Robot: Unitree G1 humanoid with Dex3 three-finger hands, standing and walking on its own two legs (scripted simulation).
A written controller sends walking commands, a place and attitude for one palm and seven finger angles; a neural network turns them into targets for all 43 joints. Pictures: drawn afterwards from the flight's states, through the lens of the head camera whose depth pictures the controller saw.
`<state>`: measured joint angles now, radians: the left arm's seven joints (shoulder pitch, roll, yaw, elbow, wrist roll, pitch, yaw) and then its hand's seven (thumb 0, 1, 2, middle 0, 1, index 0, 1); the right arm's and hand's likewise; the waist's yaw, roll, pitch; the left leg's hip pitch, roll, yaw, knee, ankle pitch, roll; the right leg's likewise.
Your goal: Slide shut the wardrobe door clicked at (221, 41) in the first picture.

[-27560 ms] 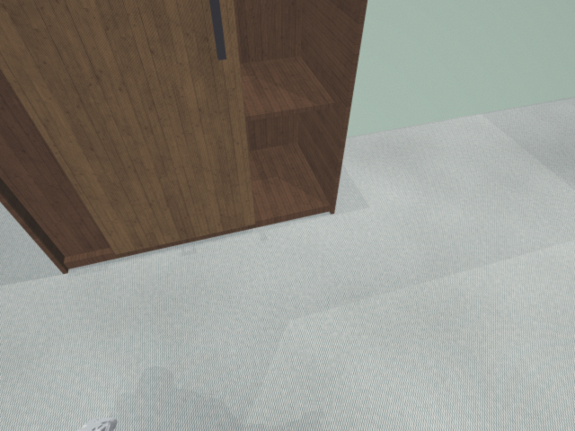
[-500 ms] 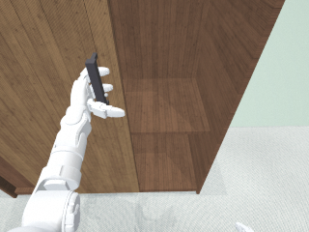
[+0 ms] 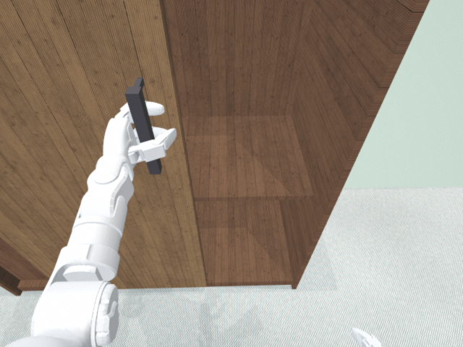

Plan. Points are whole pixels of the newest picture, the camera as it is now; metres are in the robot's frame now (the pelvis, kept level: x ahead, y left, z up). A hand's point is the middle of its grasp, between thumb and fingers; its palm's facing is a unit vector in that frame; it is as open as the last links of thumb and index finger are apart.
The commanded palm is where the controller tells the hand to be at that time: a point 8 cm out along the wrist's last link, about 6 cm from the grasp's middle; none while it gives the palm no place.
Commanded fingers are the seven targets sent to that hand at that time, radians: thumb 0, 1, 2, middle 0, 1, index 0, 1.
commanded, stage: grip the handle and tug to test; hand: left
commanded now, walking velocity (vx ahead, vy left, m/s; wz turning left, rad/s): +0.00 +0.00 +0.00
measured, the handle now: (148, 128) +0.46 +0.18 +0.15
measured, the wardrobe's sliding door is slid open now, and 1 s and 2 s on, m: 0.37 0.37 0.30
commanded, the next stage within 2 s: tug the door sideways, standing still in 0.86 s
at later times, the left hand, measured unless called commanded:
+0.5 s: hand (157, 141) +0.42 +0.15 +0.15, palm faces +0.07 -1.00 +0.01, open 5.2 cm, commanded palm +0.39 +0.20 +0.15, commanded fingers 0.00 0.90 0.90 -0.45 -1.40 -0.45 -1.40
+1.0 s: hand (156, 142) +0.42 +0.15 +0.16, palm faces +0.06 -1.00 +0.02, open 5.5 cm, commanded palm +0.38 +0.19 +0.15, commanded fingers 0.00 0.90 0.90 -0.45 -1.40 -0.45 -1.40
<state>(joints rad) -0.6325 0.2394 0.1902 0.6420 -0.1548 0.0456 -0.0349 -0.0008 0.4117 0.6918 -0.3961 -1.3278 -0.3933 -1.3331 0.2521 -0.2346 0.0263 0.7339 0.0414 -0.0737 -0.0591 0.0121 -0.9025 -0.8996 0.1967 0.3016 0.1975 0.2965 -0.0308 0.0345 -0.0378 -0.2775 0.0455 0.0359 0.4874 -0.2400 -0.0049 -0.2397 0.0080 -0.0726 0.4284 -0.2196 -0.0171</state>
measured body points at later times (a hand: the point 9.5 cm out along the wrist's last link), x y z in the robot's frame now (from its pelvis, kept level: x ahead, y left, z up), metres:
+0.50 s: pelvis +0.00 +0.00 +0.00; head +0.00 +0.00 +0.45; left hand +0.41 +0.20 +0.16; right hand +0.11 -0.25 -0.11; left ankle +0.01 +0.12 -0.74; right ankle +0.00 -0.11 -0.74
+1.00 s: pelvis +0.04 +0.00 +0.00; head +0.03 +0.00 +0.45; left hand +0.41 +0.20 +0.16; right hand +0.16 -0.25 -0.10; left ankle +0.01 +0.12 -0.74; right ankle +0.00 -0.11 -0.74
